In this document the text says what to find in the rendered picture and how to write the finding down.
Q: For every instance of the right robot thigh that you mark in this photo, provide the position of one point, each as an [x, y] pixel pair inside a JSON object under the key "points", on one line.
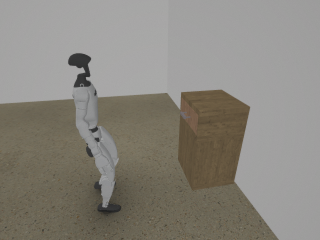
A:
{"points": [[105, 152]]}

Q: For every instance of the handle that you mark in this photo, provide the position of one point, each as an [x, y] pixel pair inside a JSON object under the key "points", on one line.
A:
{"points": [[183, 115]]}

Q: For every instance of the right robot hand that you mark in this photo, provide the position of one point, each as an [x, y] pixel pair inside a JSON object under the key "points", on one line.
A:
{"points": [[102, 161]]}

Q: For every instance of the right robot upper arm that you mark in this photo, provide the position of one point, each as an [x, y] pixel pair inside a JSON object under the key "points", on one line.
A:
{"points": [[82, 98]]}

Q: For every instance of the drawer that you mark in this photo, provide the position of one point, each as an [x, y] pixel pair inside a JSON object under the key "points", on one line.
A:
{"points": [[193, 120]]}

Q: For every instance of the right robot forearm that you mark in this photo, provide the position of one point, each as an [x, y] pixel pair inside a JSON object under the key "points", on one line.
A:
{"points": [[87, 135]]}

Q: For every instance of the cabinet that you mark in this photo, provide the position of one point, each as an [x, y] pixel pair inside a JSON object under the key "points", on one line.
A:
{"points": [[210, 157]]}

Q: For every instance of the left robot foot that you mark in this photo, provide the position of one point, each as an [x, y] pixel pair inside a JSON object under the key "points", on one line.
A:
{"points": [[98, 185]]}

